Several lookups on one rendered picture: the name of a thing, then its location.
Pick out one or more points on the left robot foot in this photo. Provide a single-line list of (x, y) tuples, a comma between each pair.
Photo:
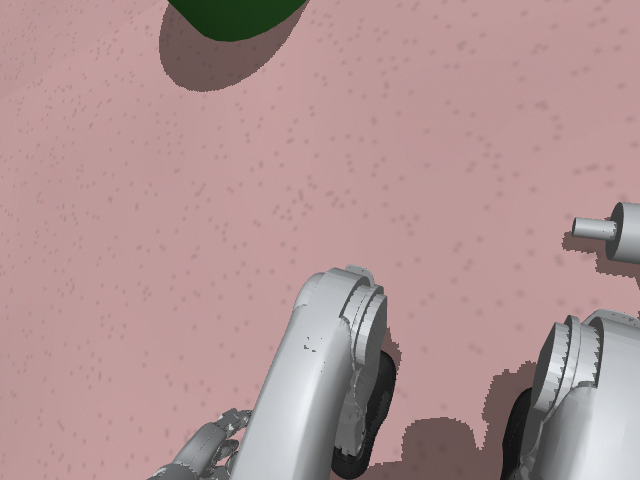
[(350, 467)]

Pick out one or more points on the left robot arm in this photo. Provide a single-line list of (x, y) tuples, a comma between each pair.
[(172, 472)]

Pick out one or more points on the left robot hand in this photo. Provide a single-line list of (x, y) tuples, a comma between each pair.
[(209, 445)]

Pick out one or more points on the right robot foot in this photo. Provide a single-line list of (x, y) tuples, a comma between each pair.
[(513, 436)]

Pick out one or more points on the bottle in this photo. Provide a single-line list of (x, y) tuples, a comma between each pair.
[(622, 232)]

